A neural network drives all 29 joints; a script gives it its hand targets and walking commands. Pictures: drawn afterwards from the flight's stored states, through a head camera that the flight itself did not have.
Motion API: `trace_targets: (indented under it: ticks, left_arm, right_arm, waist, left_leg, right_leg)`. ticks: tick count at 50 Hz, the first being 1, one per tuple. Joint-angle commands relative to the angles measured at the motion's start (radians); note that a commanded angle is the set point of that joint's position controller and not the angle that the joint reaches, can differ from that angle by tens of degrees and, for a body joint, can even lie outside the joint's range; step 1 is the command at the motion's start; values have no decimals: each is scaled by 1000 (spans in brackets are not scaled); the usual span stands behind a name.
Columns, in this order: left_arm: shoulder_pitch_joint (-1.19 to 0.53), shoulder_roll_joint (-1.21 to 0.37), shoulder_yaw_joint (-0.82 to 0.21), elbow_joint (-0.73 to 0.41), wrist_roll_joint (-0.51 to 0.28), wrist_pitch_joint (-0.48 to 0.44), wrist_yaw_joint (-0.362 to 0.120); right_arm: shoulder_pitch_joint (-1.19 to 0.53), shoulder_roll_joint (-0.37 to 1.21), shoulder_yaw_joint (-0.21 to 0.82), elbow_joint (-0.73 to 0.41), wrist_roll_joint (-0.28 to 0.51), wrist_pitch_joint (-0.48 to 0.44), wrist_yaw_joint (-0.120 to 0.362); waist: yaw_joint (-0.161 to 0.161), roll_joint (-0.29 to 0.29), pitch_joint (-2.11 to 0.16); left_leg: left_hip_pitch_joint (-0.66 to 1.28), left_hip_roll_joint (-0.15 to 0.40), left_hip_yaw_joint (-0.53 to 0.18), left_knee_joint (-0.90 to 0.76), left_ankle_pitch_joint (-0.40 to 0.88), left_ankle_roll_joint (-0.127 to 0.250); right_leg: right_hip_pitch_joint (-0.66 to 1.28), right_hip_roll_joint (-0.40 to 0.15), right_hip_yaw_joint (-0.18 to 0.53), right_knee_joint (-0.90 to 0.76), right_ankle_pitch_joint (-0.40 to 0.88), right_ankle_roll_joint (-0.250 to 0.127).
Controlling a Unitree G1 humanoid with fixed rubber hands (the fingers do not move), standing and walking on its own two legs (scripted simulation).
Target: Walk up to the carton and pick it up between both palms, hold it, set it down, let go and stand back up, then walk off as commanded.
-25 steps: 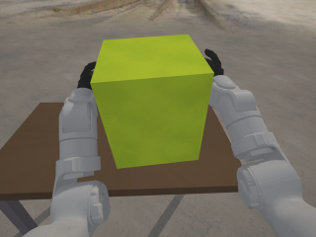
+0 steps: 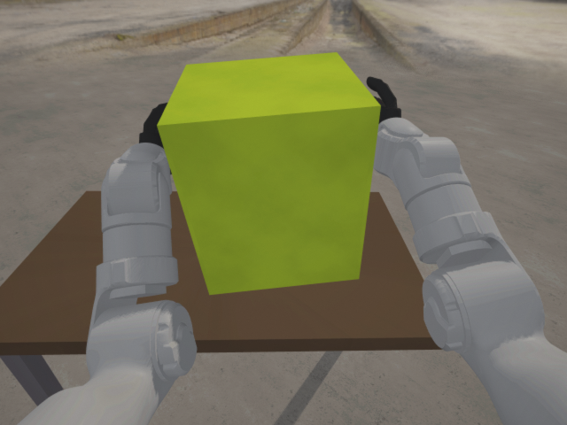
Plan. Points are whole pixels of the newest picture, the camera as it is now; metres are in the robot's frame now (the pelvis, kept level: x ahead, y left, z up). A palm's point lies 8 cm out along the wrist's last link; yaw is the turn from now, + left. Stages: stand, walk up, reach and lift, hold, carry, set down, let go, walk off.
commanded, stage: hold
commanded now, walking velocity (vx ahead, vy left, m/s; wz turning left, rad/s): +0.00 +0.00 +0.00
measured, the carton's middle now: (273, 172) +0.37 +0.02 +0.26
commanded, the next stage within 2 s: none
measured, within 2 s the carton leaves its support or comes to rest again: neither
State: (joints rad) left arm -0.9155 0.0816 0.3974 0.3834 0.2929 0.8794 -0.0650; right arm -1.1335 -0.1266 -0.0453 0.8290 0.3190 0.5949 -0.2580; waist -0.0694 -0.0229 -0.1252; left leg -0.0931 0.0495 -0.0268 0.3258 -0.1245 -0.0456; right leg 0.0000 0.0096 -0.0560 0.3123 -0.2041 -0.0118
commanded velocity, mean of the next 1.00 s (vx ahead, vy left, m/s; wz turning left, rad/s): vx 0.00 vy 0.00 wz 0.00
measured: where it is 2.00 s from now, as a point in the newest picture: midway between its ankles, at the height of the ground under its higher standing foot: outside the picture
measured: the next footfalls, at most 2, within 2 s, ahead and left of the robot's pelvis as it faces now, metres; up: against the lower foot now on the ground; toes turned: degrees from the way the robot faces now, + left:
none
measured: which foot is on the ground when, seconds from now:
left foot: down 0.00-1.00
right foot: down 0.00-1.00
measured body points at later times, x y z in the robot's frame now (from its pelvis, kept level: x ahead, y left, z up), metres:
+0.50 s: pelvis +0.01 +0.01 +0.00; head -0.09 +0.02 +0.44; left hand +0.38 +0.17 +0.28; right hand +0.39 -0.13 +0.32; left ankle +0.04 +0.15 -0.75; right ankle -0.01 -0.11 -0.75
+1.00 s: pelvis +0.01 +0.00 +0.00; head -0.08 +0.01 +0.44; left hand +0.38 +0.17 +0.29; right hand +0.39 -0.14 +0.31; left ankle +0.04 +0.15 -0.75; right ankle -0.01 -0.11 -0.75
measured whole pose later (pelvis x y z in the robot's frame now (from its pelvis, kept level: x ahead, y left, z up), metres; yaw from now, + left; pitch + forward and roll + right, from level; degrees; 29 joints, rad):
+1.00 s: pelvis +0.01 +0.00 +0.00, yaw +0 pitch -6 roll +0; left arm -0.87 0.06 0.39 0.29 0.29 0.91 -0.05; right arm -1.09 -0.15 0.01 0.75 0.39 0.62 -0.28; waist -0.08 -0.01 -0.12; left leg -0.09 0.05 -0.03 0.33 -0.14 -0.05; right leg 0.01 0.01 -0.05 0.30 -0.21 -0.01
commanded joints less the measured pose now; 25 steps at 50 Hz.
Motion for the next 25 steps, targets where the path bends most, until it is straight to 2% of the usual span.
trace_targets:
  ticks: [1,2,3,4,5,6,7,8,9,10,11,12,13,14,15,16,17,18,19,20,21,22,23,24,25]
  left_arm:
    - [-882,-519,-396,-187,-230,-114,-162]
    - [-894,-525,-419,-177,-245,-124,-151]
    - [-900,-511,-398,-178,-220,-130,-138]
    - [-872,-500,-387,-162,-218,-121,-142]
    - [-773,-482,-346,-69,-184,-101,-151]
    - [-790,-473,-341,-118,-183,-107,-161]
    - [-775,-460,-332,-121,-167,-102,-167]
    - [-806,-485,-343,-166,-174,-103,-170]
    - [-806,-489,-357,-182,-175,-103,-165]
    - [-795,-491,-378,-240,-186,-103,-164]
    - [-809,-478,-373,-232,-190,-97,-157]
    - [-804,-488,-376,-250,-182,-96,-156]
    - [-776,-493,-380,-207,-182,-88,-158]
    - [-788,-483,-371,-237,-181,-89,-151]
    - [-786,-489,-384,-240,-183,-86,-156]
    - [-763,-494,-377,-254,-183,-87,-156]
    - [-777,-472,-363,-248,-174,-85,-152]
    - [-781,-503,-402,-282,-184,-83,-149]
    - [-793,-486,-388,-287,-193,-84,-145]
    - [-829,-497,-409,-294,-203,-86,-141]
    - [-808,-484,-406,-303,-200,-85,-138]
    - [-794,-501,-408,-274,-212,-81,-139]
    - [-791,-504,-393,-214,-196,-78,-144]
    - [-754,-488,-382,-218,-179,-72,-148]
    - [-752,-510,-406,-210,-191,-70,-152]
  right_arm:
    - [-636,571,151,-244,127,-18,136]
    - [-685,573,183,-286,148,-29,132]
    - [-656,595,194,-242,157,-20,132]
    - [-632,589,189,-246,154,-14,126]
    - [-638,573,211,-267,153,-6,118]
    - [-608,571,217,-251,159,5,114]
    - [-596,562,213,-237,166,13,112]
    - [-609,556,221,-243,190,12,114]
    - [-593,555,225,-253,195,8,114]
    - [-610,574,265,-324,224,4,113]
    - [-600,570,259,-295,220,15,111]
    - [-598,576,273,-318,231,9,109]
    - [-650,589,282,-368,228,4,101]
    - [-609,585,266,-328,210,11,101]
    - [-614,595,280,-350,218,12,102]
    - [-621,605,299,-381,236,12,102]
    - [-626,602,290,-372,229,16,102]
    - [-609,589,294,-373,233,15,103]
    - [-620,595,284,-372,231,13,107]
    - [-610,587,272,-350,217,18,111]
    - [-586,605,281,-353,222,19,113]
    - [-592,580,258,-349,203,22,115]
    - [-614,565,228,-320,192,21,119]
    - [-610,580,251,-320,206,24,117]
    - [-568,555,223,-287,184,33,112]
  waist:
    - [-60,95,-336]
    - [-54,85,-398]
    - [-36,87,-361]
    - [-44,88,-360]
    - [-25,36,-295]
    - [-35,36,-295]
    - [-28,41,-291]
    - [-11,77,-299]
    - [-24,96,-314]
    - [-2,82,-374]
    - [-24,71,-331]
    - [-15,84,-379]
    - [-3,51,-358]
    - [-19,58,-324]
    - [-13,58,-304]
    - [6,33,-351]
    - [2,17,-318]
    - [-15,51,-334]
    - [0,33,-334]
    - [-23,69,-297]
    - [-15,35,-330]
    - [-32,59,-314]
    - [-28,51,-275]
    - [-5,33,-275]
    - [-49,72,-234]
  left_leg:
    - [43,-98,36,-33,67,-2]
    - [86,-101,34,-12,103,-1]
    - [82,-102,33,-10,101,0]
    - [71,-104,38,-9,123,1]
    - [55,-109,42,-8,116,16]
    - [65,-108,42,-13,132,10]
    - [65,-102,34,-16,119,12]
    - [70,-103,40,-26,141,5]
    - [83,-102,34,-8,173,-3]
    - [103,-103,35,5,257,-6]
    - [108,-104,36,1,224,-8]
    - [117,-110,41,9,259,-11]
    - [110,-107,39,15,252,-1]
    - [109,-107,38,11,227,-2]
    - [103,-108,39,10,227,-1]
    - [120,-107,37,11,239,7]
    - [120,-106,41,12,223,11]
    - [121,-108,41,4,232,-12]
    - [117,-101,43,0,219,-3]
    - [120,-100,37,-4,190,-8]
    - [123,-99,38,-1,220,-1]
    - [126,-94,33,-8,199,-7]
    - [110,-84,32,-25,129,-9]
    - [96,-91,35,-16,173,-1]
    - [98,-87,36,-23,152,-20]
  right_leg:
    - [33,53,47,-44,149,59]
    - [22,55,39,-50,181,64]
    - [14,61,40,-49,167,66]
    - [33,60,39,-44,202,69]
    - [44,58,37,-58,209,78]
    - [49,59,39,-50,233,73]
    - [38,55,48,-52,236,78]
    - [32,62,47,-48,205,71]
    - [37,63,45,-41,243,64]
    - [81,74,36,-28,309,70]
    - [64,72,37,-36,304,78]
    - [86,71,38,-28,329,78]
    - [79,70,39,-42,328,80]
    - [67,65,42,-42,316,85]
    - [51,65,41,-33,329,81]
    - [63,73,39,-33,324,83]
    - [52,64,42,-46,323,91]
    - [63,79,27,-38,301,83]
    - [58,76,35,-42,275,77]
    - [8,73,34,-47,227,76]
    - [38,74,33,-40,286,77]
    - [13,74,33,-55,232,69]
    - [-18,71,34,-57,164,65]
    - [26,74,38,-56,207,63]
    - [18,73,42,-56,203,57]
